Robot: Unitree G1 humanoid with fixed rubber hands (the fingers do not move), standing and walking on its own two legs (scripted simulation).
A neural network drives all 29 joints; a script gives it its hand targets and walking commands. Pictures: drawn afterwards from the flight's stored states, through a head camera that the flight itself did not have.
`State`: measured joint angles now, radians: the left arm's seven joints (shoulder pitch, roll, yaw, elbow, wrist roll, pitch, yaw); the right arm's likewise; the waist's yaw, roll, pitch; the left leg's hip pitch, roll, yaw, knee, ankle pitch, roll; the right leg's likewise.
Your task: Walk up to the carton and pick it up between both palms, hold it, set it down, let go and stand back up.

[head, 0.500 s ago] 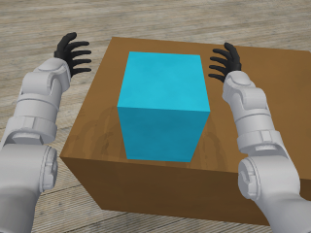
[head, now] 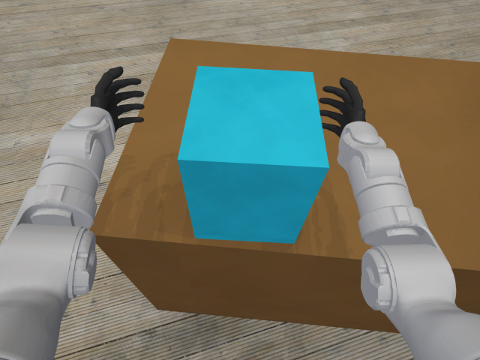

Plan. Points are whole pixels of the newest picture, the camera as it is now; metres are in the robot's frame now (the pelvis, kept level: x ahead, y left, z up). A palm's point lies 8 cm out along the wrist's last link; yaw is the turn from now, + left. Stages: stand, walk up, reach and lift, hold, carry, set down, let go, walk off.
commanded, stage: reach and lift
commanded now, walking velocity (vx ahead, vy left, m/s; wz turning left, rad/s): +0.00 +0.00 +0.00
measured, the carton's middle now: (249, 161) +0.44 -0.06 +0.04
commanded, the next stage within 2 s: none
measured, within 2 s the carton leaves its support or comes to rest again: neither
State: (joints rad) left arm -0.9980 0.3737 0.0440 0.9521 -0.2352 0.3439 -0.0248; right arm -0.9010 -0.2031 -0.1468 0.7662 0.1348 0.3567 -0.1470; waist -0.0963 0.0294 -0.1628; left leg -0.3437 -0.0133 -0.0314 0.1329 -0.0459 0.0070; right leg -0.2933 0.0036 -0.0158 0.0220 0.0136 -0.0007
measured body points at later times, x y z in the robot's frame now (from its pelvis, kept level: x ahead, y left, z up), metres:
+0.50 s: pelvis +0.01 +0.01 -0.01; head +0.09 +0.00 +0.44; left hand +0.49 +0.16 +0.07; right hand +0.44 -0.22 +0.06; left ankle -0.01 +0.11 -0.75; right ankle -0.01 -0.12 -0.75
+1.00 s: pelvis +0.00 +0.01 -0.01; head +0.08 +0.00 +0.44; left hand +0.49 +0.12 +0.07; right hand +0.43 -0.21 +0.07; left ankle -0.01 +0.11 -0.75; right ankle -0.01 -0.12 -0.75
